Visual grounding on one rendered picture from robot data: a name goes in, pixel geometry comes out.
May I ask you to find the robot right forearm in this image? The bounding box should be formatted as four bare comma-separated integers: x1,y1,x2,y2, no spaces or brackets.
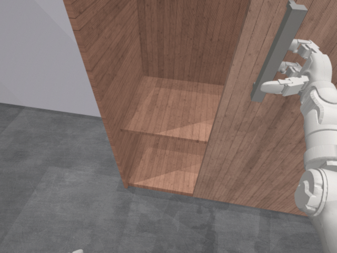
300,81,337,172

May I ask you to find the right robot hand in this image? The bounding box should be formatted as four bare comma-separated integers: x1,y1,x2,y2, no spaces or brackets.
260,39,332,96

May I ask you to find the wardrobe door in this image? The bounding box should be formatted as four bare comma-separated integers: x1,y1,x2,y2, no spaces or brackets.
193,0,337,216

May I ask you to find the robot right upper arm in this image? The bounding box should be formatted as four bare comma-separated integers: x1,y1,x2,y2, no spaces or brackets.
294,168,337,253

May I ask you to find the handle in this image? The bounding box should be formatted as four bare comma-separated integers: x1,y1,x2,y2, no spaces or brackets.
250,0,308,102

